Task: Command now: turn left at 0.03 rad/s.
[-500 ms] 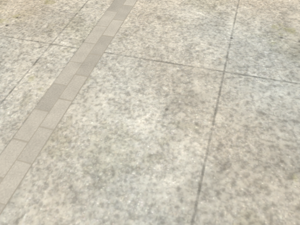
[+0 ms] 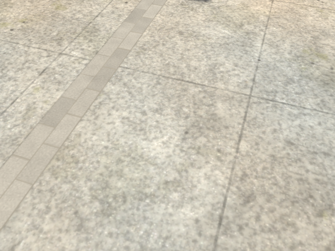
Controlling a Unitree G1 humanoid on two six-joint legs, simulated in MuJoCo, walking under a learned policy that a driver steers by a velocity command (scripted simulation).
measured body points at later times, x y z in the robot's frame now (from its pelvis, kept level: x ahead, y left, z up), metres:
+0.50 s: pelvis +0.01 +0.00 +0.00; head +0.01 +0.00 +0.45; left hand +0.05 +0.26 -0.14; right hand +0.06 -0.25 -0.14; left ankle -0.02 +0.12 -0.73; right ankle +0.03 -0.15 -0.73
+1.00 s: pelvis +0.01 -0.01 +0.00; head +0.02 +0.00 +0.45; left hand +0.02 +0.24 -0.15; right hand +0.01 -0.25 -0.15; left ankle -0.02 +0.12 -0.73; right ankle +0.03 -0.15 -0.73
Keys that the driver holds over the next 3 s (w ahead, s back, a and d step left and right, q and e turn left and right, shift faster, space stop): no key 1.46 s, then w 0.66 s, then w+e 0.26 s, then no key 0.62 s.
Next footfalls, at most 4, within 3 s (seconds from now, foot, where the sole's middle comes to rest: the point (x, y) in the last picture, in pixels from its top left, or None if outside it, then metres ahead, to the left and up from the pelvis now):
2.16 left None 0.44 0.10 -0.77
2.64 right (211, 218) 0.66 -0.15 -0.77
2.96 left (152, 223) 0.64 0.10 -0.77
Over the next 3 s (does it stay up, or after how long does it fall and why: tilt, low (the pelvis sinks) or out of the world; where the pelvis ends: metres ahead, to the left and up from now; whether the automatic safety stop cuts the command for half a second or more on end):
stays up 0.57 -0.03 0.00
